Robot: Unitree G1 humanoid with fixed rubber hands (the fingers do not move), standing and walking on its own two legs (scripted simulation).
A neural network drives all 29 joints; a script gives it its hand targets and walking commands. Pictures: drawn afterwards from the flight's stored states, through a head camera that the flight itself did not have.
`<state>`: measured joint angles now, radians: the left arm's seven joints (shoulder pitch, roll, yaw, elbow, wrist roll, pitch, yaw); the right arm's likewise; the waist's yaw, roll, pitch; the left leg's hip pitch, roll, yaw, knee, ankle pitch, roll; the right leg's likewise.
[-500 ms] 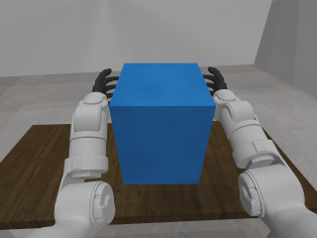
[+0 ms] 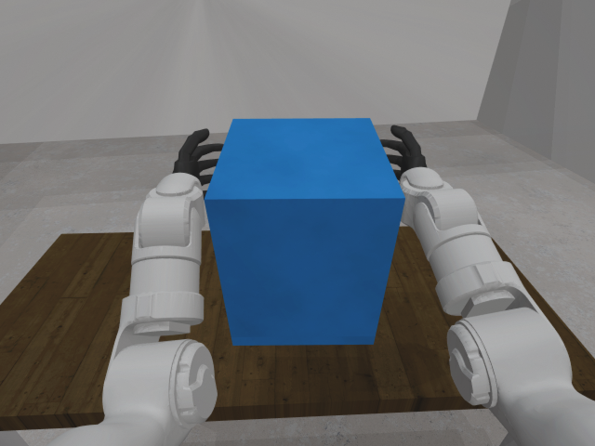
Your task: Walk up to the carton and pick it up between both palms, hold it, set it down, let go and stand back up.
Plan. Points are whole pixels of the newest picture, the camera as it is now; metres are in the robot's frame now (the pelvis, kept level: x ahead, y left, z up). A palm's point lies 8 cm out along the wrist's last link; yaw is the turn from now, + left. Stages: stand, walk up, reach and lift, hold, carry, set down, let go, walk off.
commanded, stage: hold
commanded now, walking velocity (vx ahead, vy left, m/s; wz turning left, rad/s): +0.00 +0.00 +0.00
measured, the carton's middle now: (302, 230) +0.37 +0.00 +0.18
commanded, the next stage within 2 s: none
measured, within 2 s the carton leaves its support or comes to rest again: neither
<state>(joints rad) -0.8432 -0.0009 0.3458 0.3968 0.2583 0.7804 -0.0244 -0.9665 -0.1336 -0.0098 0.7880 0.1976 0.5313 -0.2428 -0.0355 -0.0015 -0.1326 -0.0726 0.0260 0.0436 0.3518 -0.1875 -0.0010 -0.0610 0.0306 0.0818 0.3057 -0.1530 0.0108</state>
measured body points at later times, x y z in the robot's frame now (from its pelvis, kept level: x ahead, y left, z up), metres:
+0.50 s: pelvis +0.00 +0.00 +0.00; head -0.09 +0.01 +0.44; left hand +0.38 +0.15 +0.26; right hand +0.39 -0.14 +0.26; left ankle +0.01 +0.12 -0.75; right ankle +0.02 -0.13 -0.75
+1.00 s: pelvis +0.00 +0.00 +0.00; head -0.09 +0.01 +0.44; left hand +0.38 +0.15 +0.26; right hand +0.39 -0.14 +0.26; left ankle +0.01 +0.12 -0.75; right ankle +0.02 -0.13 -0.75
